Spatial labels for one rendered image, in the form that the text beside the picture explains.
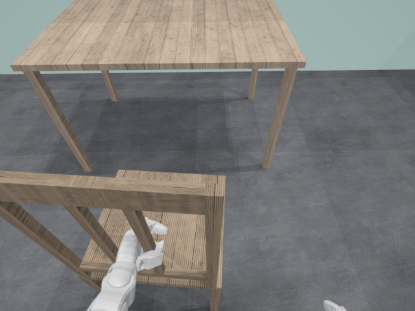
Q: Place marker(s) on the chair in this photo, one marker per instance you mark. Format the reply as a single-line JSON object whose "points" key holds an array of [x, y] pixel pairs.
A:
{"points": [[191, 206]]}

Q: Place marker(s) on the left robot forearm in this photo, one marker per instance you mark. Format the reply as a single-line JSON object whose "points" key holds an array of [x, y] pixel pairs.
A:
{"points": [[117, 289]]}

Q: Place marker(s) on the table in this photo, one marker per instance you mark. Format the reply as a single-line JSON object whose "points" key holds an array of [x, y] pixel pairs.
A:
{"points": [[108, 35]]}

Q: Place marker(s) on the left robot hand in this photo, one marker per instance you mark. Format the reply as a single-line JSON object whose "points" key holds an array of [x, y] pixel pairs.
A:
{"points": [[130, 248]]}

